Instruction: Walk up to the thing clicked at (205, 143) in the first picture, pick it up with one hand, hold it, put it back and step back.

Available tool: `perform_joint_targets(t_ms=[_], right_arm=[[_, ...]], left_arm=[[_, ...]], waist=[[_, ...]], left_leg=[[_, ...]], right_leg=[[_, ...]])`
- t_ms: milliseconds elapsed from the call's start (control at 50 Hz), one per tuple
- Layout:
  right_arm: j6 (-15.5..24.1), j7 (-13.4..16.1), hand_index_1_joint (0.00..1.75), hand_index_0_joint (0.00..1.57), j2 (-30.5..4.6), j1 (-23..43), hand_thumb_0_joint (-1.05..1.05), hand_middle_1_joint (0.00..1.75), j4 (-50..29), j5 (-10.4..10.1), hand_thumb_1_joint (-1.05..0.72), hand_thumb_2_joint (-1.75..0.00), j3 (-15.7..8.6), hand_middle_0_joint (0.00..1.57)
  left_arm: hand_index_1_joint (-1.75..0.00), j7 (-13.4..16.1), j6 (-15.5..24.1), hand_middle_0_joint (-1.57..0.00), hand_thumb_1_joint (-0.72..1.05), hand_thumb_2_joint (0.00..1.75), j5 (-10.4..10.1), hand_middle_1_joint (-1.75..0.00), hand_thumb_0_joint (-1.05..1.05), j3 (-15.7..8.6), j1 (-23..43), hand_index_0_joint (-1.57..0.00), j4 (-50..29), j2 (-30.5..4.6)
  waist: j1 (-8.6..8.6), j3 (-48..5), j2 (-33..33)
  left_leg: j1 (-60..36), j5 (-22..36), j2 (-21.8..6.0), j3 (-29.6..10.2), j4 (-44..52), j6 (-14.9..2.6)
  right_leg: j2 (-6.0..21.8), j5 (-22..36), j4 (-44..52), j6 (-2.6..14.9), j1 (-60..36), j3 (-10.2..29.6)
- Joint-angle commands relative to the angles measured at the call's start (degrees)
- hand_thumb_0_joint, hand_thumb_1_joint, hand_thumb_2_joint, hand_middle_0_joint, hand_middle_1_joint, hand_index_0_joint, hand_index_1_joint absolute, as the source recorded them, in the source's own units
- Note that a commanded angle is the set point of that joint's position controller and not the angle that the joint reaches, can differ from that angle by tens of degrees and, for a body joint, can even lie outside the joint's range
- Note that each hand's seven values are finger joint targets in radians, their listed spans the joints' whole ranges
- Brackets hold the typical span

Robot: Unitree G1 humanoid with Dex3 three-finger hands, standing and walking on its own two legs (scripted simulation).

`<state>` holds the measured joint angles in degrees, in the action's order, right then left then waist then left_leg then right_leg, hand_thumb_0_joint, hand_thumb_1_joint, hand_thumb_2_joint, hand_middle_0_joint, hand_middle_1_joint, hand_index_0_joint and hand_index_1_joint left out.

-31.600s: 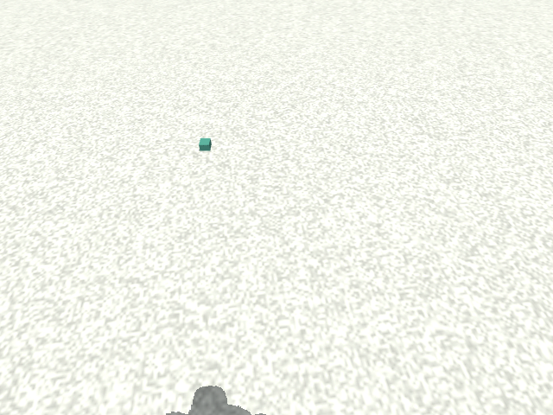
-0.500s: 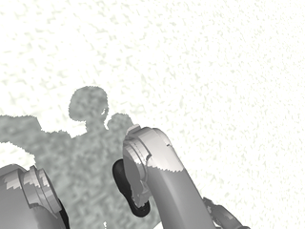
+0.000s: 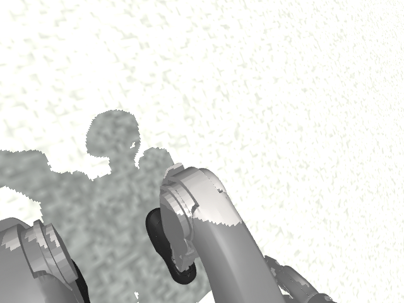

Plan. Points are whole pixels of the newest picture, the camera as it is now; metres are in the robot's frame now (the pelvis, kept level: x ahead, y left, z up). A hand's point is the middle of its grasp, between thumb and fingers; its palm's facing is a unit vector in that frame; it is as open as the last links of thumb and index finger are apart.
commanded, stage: open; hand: left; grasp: from above
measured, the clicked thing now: out of the picture +0.47 +0.33 -0.28
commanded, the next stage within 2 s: withdraw in 0.58 s
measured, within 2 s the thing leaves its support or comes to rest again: neither
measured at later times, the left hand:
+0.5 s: hand out of the picture +0.46 +0.32 -0.25, palm faces -0.46 -0.11 -0.88, open 12.5 cm
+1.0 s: hand out of the picture +0.49 +0.34 -0.18, palm faces -0.27 -0.09 -0.96, open 13.5 cm
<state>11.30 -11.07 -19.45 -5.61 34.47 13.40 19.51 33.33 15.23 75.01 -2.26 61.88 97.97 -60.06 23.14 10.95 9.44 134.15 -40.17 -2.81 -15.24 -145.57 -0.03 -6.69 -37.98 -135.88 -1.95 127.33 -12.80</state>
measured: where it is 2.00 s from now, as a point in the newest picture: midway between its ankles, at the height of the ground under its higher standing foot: (132, 284)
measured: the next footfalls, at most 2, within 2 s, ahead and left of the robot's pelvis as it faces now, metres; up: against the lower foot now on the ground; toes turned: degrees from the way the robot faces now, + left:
none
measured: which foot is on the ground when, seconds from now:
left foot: down 0.00-1.00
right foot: down 0.00-1.00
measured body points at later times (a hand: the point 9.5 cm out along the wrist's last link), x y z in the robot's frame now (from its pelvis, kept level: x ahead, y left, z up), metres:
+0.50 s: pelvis +0.00 +0.00 +0.00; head +0.28 +0.13 +0.33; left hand +0.48 +0.33 -0.20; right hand +0.06 -0.25 -0.05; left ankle +0.07 +0.13 -0.27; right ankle +0.11 -0.10 -0.27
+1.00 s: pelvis +0.01 +0.00 +0.01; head +0.26 +0.13 +0.36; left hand +0.50 +0.34 -0.13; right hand +0.07 -0.25 -0.05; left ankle +0.07 +0.13 -0.27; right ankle +0.11 -0.10 -0.27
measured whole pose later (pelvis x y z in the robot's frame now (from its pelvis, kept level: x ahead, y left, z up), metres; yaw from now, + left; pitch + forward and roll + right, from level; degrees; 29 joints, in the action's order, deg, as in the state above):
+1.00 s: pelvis +0.01 +0.00 +0.01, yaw +0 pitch +31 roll -14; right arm 9.8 -13.4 -18.2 -9.1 35.6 11.6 15.1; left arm 31.0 7.2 70.8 -4.2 59.6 84.2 -53.6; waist 20.1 4.0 5.3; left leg 135.3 -40.4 -2.6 -14.5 -143.2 0.2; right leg -6.2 -38.7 -134.1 -1.5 128.4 -12.3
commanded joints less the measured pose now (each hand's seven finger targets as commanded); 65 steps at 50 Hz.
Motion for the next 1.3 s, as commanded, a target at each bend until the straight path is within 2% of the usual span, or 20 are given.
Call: perform_joint_targets(t_ms=[0,20,120,140,340,500,640,720,740,760,780,800,820,880,940,1020,1080,1140,1200,1280], right_arm=[[0.34,0.5,0.3,0.2,-19.06,-10.35,0.0,0.3,0.72,-0.32,-0.9,-0.9,-5.58,0.2],[0.18,0.52,0.3,0.2,-18.75,-10.76,0.0,0.3,1.14,-0.35,-0.9,-0.9,-5.41,0.2],[-0.54,0.68,0.3,0.2,-18.83,-10.14,0.0,0.3,0.63,-0.1,-0.9,-0.9,-5.25,0.2],[-0.58,0.68,0.3,0.2,-18.98,-10.94,0.0,0.3,0.83,-0.13,-0.9,-0.9,-5.29,0.2],[-0.85,0.79,0.3,0.2,-19.13,-9.95,0.0,0.3,0.39,-0.06,-0.9,-0.9,-5.2,0.2],[-0.82,0.88,0.3,0.2,-19.26,-10.08,0.0,0.3,0.45,0.06,-0.9,-0.9,-4.83,0.2],[-0.53,1.0,0.3,0.2,-19.09,-10.84,0.0,0.3,0.23,0.19,-0.9,-0.9,-4.85,0.2],[-0.51,1.06,0.3,0.2,-19.22,-10.77,0.0,0.3,0.25,0.07,-0.9,-0.9,-5.33,0.2],[-0.52,0.85,0.3,0.2,-19.46,-11.33,0.0,0.3,0.57,-0.06,-0.9,-0.9,-5.85,0.2],[-0.6,0.73,0.3,0.2,-18.91,-10.77,0.0,0.3,0.53,-0.06,-0.9,-0.9,-5.95,0.2],[-0.36,0.3,0.3,0.2,-18.45,-10.7,0.0,0.3,0.17,-0.04,-0.9,-0.9,-6.24,0.2],[-0.46,0.11,0.3,0.2,-18.39,-11.61,0.0,0.3,1.17,-0.1,-0.9,-0.9,-6.76,0.2],[-0.41,-0.14,0.3,0.2,-18.04,-11.28,0.0,0.3,-0.01,-0.39,-0.9,-0.9,-7.05,0.2],[-0.46,-1.19,0.3,0.2,-17.34,-11.9,0.0,0.3,0.72,-1.11,-0.9,-0.9,-8.96,0.2],[-1.19,-2.22,0.3,0.2,-16.1,-12.55,0.0,0.3,1.17,-2.61,-0.9,-0.9,-11.2,0.2],[-2.8,-2.66,0.3,0.2,-14.97,-13.42,0.0,0.3,1.73,-5.1,-0.9,-0.9,-13.89,0.2],[-5.13,-2.41,0.3,0.2,-14.25,-15.02,0.0,0.3,1.94,-6.95,-0.9,-0.9,-15.98,0.2],[-7.54,-1.25,0.3,0.2,-13.59,-16.18,0.0,0.3,2.43,-8.03,-0.9,-0.9,-17.11,0.2],[-9.93,0.82,0.3,0.2,-12.36,-16.65,0.0,0.3,1.6,-8.47,-0.9,-0.9,-17.66,0.2],[-11.78,3.25,0.3,0.2,-11.85,-16.66,0.0,0.3,0.49,-8.38,-0.89,-0.9,-17.14,0.2]], left_arm=[[-0.61,1.44,-0.33,-0.45,-0.03,0.57,-0.89,-0.64,0.0,0.65,14.43,-0.48,-7.44,-11.01],[-0.64,1.5,-0.31,-0.43,-0.05,0.58,-0.97,-0.68,0.0,-0.78,14.02,-0.46,-7.88,-12.54],[-0.7,1.32,-0.12,-0.37,-0.13,0.65,-0.98,-0.73,0.0,-0.36,12.77,-0.39,-6.48,-12.91],[-0.72,1.41,0.05,-0.35,-0.15,0.67,-1.02,-0.75,0.0,-1.41,13.83,-0.37,-8.35,-13.77],[-0.83,1.33,0.6,-0.24,-0.26,0.75,-1.54,-0.86,0.0,-0.5,14.35,-0.27,-8.72,-12.69],[-0.9,1.53,0.4,-0.17,-0.34,0.83,-0.44,-0.93,0.0,-0.24,13.44,-0.19,-6.71,-12.27],[-0.95,1.56,0.11,-0.12,-0.38,0.87,-0.83,-0.97,0.0,-0.18,13.72,-0.15,-7.8,-13.14],[-0.9,1.46,-0.36,-0.15,-0.41,0.89,-0.49,-0.91,0.0,-0.77,14.99,-0.16,-10.3,-13.93],[-0.89,1.6,-0.16,-0.16,-0.4,0.88,-0.53,-0.91,0.0,-2.21,18.41,-0.17,-15.8,-15.4],[-0.89,1.9,-0.85,-0.16,-0.4,0.88,-0.84,-0.9,0.0,-2.75,16.27,-0.17,-13.95,-15.48],[-0.88,1.67,-1.62,-0.16,-0.41,0.89,-0.9,-0.89,0.0,-1.49,15.46,-0.17,-14.4,-12.87],[-0.89,2.11,-2.63,-0.15,-0.42,0.89,-1.29,-0.9,0.0,-3.08,14.38,-0.15,-12.61,-13.55],[-0.89,1.98,-3.21,-0.14,-0.41,0.89,-2.12,-0.91,0.0,-2.13,16.57,-0.15,-17.63,-11.42],[-0.89,1.46,-6.35,-0.14,-0.43,0.9,-3.74,-0.9,0.0,-4.29,15.07,-0.14,-22.58,-11.29],[-0.9,-0.62,-10.26,-0.13,-0.44,0.91,-5.94,-0.91,0.0,-2.67,15.09,-0.13,-24.17,-6.06],[-0.93,-5.57,-14.95,-0.11,-0.47,0.94,-8.98,-0.93,0.0,-1.54,13.39,-0.11,-29.52,-1.42],[-0.91,-11.42,-17.07,-0.13,-0.46,0.93,-11.12,-0.91,0.0,1.62,14.01,-0.13,-31.2,4.24],[-0.9,-17.99,-17.52,-0.15,-0.43,0.92,-12.68,-0.89,0.0,4.92,12.82,-0.15,-31.16,9.41],[-0.88,-23.36,-15.57,-0.17,-0.4,0.9,-12.63,-0.88,0.0,5.98,12.65,-0.17,-32.82,9.35],[-0.9,-24.93,-12.14,-0.15,-0.4,0.91,-11.88,-0.9,0.0,4.6,14.01,-0.15,-33.46,7.56]], waist=[[2.64,-36.57,-32.34],[2.48,-37.48,-32.68],[2.1,-36.41,-31.99],[1.96,-37.85,-32.32],[2.2,-37.13,-32.58],[3.05,-34.44,-31.06],[3.1,-36.87,-32.36],[2.31,-38.44,-34.86],[1.76,-41.76,-38.42],[0.88,-42.11,-39.14],[0.87,-42.13,-39.3],[1.01,-40.88,-37.51],[0.48,-43.11,-38.62],[-2.85,-48.99,-43.13],[-3.21,-49.28,-40.57],[-6.51,-52.36,-40.35],[-5.04,-51.69,-34.37],[-4.54,-47.2,-28.66],[-5.06,-46.4,-22.58],[-5.95,-46.27,-18.01]], left_leg=[[-28.68,11.66,-1.68,3.91,14.04,-0.35],[-29.65,13.72,-1.85,4.01,13.87,-0.33],[-27.06,11.87,-1.85,4.73,13.95,-0.65],[-28.18,13.6,-1.71,4.53,13.74,-0.53],[-28.23,12.36,-1.66,4.06,14.26,-0.35],[-27.25,11.53,-1.67,3.92,14.07,-0.43],[-28.97,11.89,-1.99,3.92,14.6,-0.44],[-31.11,13.55,-2.03,3.82,14.64,0.03],[-33.9,15.48,-2.08,3.47,15.22,0.56],[-33.81,15.03,-2.11,3.67,15.41,0.59],[-33.88,16.38,-2.07,4.15,15.3,0.46],[-32.03,15.05,-2.03,4.49,15.07,0.17],[-32.27,15.58,-1.72,4.99,15.59,0.2],[-35.25,18.13,-1.43,5.71,16.66,0.51],[-32.38,15.96,-1.2,6.76,17.07,-0.31],[-33.14,13.14,-0.37,7.2,21.75,-0.2],[-32.31,10.76,-0.05,7.16,24.34,-0.73],[-29.37,9.45,0.77,8.07,25.72,-1.2],[-26.31,9.7,1.51,9.87,24.97,-1.71],[-25.04,11.34,2.2,10.61,24.13,-1.85]], right_leg=[[-1.51,14.99,11.71,3.24,-20.11,-3.61],[-1.72,16.59,12.11,3.05,-20.99,-4.02],[-2.04,15.68,13.17,3.0,-22.75,-3.22],[-1.82,16.8,12.81,3.02,-22.65,-3.79],[-1.71,15.39,12.98,3.21,-21.55,-4.32],[-1.69,14.61,12.87,3.15,-19.55,-4.54],[-1.87,15.51,13.16,2.94,-22.42,-3.67],[-1.61,16.47,12.6,3.24,-21.3,-3.89],[-1.29,17.4,11.72,3.38,-20.95,-4.37],[-1.38,17.27,11.81,3.54,-21.31,-3.95],[-1.6,18.49,11.91,3.42,-21.49,-3.74],[-1.7,18.01,12.59,3.25,-21.32,-3.65],[-1.7,18.56,13.01,3.31,-21.71,-3.58],[-1.31,20.07,12.61,3.7,-21.07,-3.21],[-1.67,18.74,14.08,3.69,-19.48,-1.76],[-0.79,15.53,15.08,4.34,-17.88,-0.54],[-0.68,13.47,17.79,4.44,-19.08,0.71],[-0.21,11.68,20.73,4.78,-19.78,1.96],[0.0,10.3,23.33,4.95,-23.83,3.78],[0.72,10.68,24.28,4.8,-25.86,4.7]])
